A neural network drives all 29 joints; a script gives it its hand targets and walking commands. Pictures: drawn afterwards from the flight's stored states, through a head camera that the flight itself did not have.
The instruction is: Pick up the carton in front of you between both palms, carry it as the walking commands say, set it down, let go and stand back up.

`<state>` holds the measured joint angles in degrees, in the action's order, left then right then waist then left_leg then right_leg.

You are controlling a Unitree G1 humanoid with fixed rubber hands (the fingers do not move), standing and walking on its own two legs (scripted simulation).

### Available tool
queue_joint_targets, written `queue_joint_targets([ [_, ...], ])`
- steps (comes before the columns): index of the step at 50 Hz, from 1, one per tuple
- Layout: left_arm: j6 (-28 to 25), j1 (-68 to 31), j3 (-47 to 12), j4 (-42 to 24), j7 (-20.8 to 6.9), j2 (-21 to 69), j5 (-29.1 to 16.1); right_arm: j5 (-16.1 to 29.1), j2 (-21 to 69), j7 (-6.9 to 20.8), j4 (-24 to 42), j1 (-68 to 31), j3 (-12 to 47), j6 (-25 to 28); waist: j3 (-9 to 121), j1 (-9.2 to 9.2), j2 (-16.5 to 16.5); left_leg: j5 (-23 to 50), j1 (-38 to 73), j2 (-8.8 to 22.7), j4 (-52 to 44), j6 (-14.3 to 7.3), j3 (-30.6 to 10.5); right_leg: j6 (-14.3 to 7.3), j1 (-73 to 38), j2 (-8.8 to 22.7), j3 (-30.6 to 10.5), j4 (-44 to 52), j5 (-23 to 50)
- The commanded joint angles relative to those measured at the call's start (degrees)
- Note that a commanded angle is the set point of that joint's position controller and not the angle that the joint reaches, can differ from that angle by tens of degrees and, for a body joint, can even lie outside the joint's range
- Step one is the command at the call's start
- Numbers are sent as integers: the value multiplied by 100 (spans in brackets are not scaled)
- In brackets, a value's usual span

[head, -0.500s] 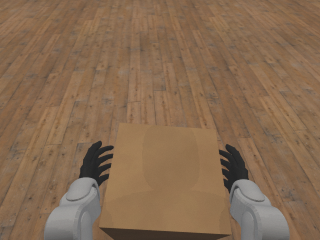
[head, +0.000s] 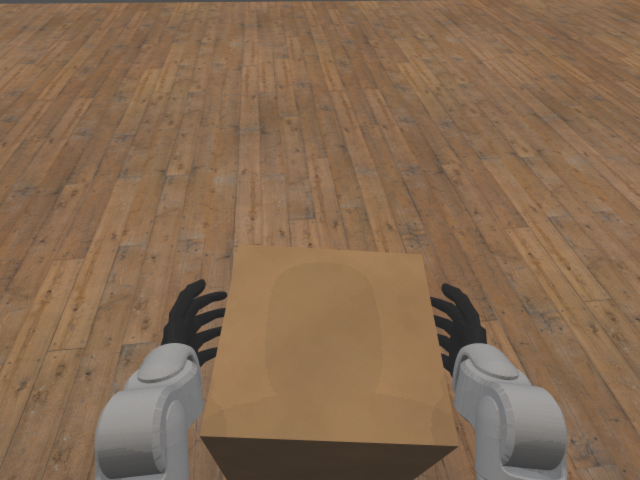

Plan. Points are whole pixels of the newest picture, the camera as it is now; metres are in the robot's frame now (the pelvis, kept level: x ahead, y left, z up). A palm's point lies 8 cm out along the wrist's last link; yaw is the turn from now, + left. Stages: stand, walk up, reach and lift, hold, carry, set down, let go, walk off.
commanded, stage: carry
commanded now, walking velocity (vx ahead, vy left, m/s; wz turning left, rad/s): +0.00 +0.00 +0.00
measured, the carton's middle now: (321, 377) +0.25 +0.00 +0.02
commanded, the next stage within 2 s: none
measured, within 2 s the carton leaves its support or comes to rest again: neither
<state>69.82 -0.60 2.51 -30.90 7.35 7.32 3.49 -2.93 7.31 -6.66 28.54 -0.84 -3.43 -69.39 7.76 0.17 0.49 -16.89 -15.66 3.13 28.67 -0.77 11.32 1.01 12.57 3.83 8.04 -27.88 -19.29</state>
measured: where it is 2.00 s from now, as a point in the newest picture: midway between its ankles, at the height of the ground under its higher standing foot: outside the picture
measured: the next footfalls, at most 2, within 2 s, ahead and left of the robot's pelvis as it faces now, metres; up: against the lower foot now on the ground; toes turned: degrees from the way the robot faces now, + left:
none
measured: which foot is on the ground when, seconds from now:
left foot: down 0.00-1.00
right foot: down 0.00-1.00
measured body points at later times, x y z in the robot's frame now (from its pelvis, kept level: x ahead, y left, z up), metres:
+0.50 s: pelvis +0.02 -0.01 +0.00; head +0.00 -0.01 +0.45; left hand +0.26 +0.14 +0.09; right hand +0.26 -0.17 +0.08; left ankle -0.03 +0.10 -0.74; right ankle -0.06 -0.12 -0.74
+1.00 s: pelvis -0.02 -0.02 +0.00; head -0.04 -0.02 +0.45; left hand +0.25 +0.13 +0.05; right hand +0.25 -0.17 +0.04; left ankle -0.03 +0.10 -0.74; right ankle -0.06 -0.12 -0.74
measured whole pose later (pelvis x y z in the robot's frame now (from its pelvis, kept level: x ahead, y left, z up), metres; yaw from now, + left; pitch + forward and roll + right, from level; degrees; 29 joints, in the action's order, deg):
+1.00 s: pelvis -0.02 -0.02 +0.00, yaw +0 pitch +3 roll +0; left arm 54.1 -4.4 4.4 -8.2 2.6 7.3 9.7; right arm -9.5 7.3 -2.8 5.9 -4.4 -4.9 -53.7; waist 7.1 0.4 -0.1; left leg -15.2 -15.9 4.1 28.5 0.7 8.8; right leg -0.8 13.0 2.9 9.2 -28.8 -18.7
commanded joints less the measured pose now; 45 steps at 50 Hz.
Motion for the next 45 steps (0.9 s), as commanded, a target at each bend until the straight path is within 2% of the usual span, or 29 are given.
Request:
queue_joint_targets([
  [1,-83,-2061,-3568,-586,-661,4420,-1642,1626,4552,584,573,-2076,3716,24,1369,-13,47,3318,884,583,154,68,-484,-105,-569,759,-506,-183,4359],
  [2,-64,-1970,-3544,-447,-650,4323,-1483,1565,4535,584,552,-2029,3599,41,1226,-17,214,3498,801,606,192,62,-562,-88,-586,716,-534,-135,4411],
  [3,-86,-1878,-3495,-405,-668,4368,-1501,1585,4543,564,564,-2050,3759,24,1414,-13,26,3925,910,500,334,64,-488,-34,-619,582,-356,-249,4663],
  [5,-124,-2032,-3588,-684,-649,4438,-1646,1697,4700,621,591,-1898,3770,82,1456,-7,65,3976,1031,545,323,66,-461,36,-511,532,-364,-228,3973],
  [6,-120,-2006,-3706,-593,-652,4606,-1635,1652,4693,629,745,-2048,3726,103,1255,2,-205,4073,1115,611,278,160,-419,-32,-238,582,-396,-138,3764],
  [7,-132,-2080,-3642,-653,-673,4545,-1667,1617,4616,590,646,-1940,3697,87,1358,-16,-301,4100,1067,630,279,13,-652,18,-413,467,-317,-174,3418],
  [9,-117,-1679,-3514,-404,-667,4462,-1551,1593,4452,546,776,-1957,3804,102,1190,-33,70,4723,941,491,467,27,-479,64,-465,349,-151,-292,4224],
  [10,-86,-1737,-3528,-372,-632,4347,-1548,1578,4411,563,654,-1876,3728,78,1170,-56,462,3724,761,570,253,84,-578,32,-553,531,-337,-170,4388],
  [11,-95,-1867,-3521,-500,-679,4411,-1589,1536,4523,558,723,-1953,3804,80,1194,-22,288,3019,700,485,286,142,-419,-6,-559,552,-398,-74,4425],
  [13,-75,-1927,-3653,-616,-694,4322,-1573,1513,4494,563,745,-1934,3705,99,1105,3,-52,2564,641,511,186,153,-495,-66,-743,608,-472,-18,3903],
  [15,-97,-1885,-3573,-497,-661,4331,-1531,1588,4456,606,657,-1867,3774,81,907,4,-48,3013,697,581,154,83,-575,-111,-450,576,-383,-70,3825],
  [16,-104,-1730,-3474,-428,-645,4389,-1515,1619,4408,590,836,-1973,3902,87,1045,-52,309,3281,832,631,301,6,-613,-107,-510,519,-376,-96,3669],
  [17,-117,-1757,-3470,-572,-648,4326,-1549,1569,4431,579,713,-1834,3759,86,1225,-42,324,3267,752,692,280,-16,-723,-79,-703,569,-373,-47,3528],
  [20,-82,-1823,-3526,-548,-655,4336,-1486,1634,4516,598,692,-2013,3857,83,1246,4,-281,3258,799,621,260,76,-602,-71,-542,566,-355,-142,3444],
  [21,-99,-1944,-3528,-662,-644,4322,-1523,1607,4444,606,663,-1870,3804,78,1026,-18,-87,3155,693,638,248,66,-671,-65,-393,558,-376,-122,3405],
  [23,-99,-1733,-3583,-443,-632,4234,-1513,1635,4439,591,679,-1883,3734,84,911,-5,-152,2662,671,634,58,51,-769,-187,-257,570,-457,-18,3046],
  [26,-132,-1711,-3505,-391,-701,4110,-1463,1504,4266,611,612,-1834,3731,97,985,-27,86,2760,777,604,22,2,-773,-184,-302,568,-483,-4,2748],
  [28,-171,-1818,-3530,-157,-768,4114,-1423,1388,4229,652,267,-1688,3658,143,746,-23,-200,2560,554,630,-4,-24,-716,-134,-349,602,-432,80,2799],
  [30,-279,-2021,-3463,-231,-811,3844,-1367,1328,4097,726,39,-1843,3600,225,539,-30,42,2503,535,592,-111,0,-711,-170,-20,504,-417,61,2435],
  [31,-332,-2050,-3525,-46,-818,3928,-1268,1251,4002,793,208,-1951,3590,282,595,-23,-146,2225,538,680,-163,-30,-739,-258,-175,590,-558,177,2352],
  [32,-364,-1845,-3373,247,-861,3896,-1258,1295,3968,811,122,-2108,3662,331,643,-29,98,2155,579,629,-180,23,-716,-180,-92,568,-386,131,2225],
  [34,-478,-2061,-3305,413,-882,3632,-1103,1103,3873,877,-326,-1965,3376,456,557,-12,45,1536,495,591,-334,-32,-766,-162,49,541,-477,298,1914],
  [36,-634,-2171,-3299,370,-919,3680,-1104,1121,3771,902,-240,-2229,3409,612,636,-41,50,1858,366,624,-179,-71,-726,-242,-242,589,-546,226,2249],
  [38,-787,-2223,-3173,725,-1006,3848,-1021,1061,3955,989,-548,-2338,3325,755,715,-14,-213,1742,585,620,-208,-11,-704,-212,-143,572,-499,294,1897],
  [39,-901,-2301,-3186,759,-1046,3973,-1105,1107,4020,1002,-484,-2478,3465,833,749,-39,130,1808,386,661,-236,-12,-859,-162,-249,507,-467,292,2027],
  [40,-948,-2194,-3010,955,-1051,3689,-936,1028,3808,1013,-787,-2258,3396,853,638,-30,-7,1527,532,683,-252,-66,-787,-234,-26,556,-558,378,2113],
  [41,-1062,-2306,-3111,958,-1060,3677,-847,895,4009,1034,-913,-2320,3348,1009,666,-12,172,1851,537,610,-162,-6,-738,-239,-148,531,-509,294,2305],
  [43,-1225,-2259,-3000,1127,-1135,3773,-853,859,3979,1074,-1092,-2238,3017,1205,725,-41,-174,2069,603,657,-286,-37,-783,-285,-31,573,-596,242,2011],
  [45,-1442,-2338,-2841,1483,-1147,3669,-775,774,3888,1115,-1297,-2329,3033,1402,837,-13,-129,1887,536,594,-323,5,-721,-195,-60,550,-530,257,1834],
])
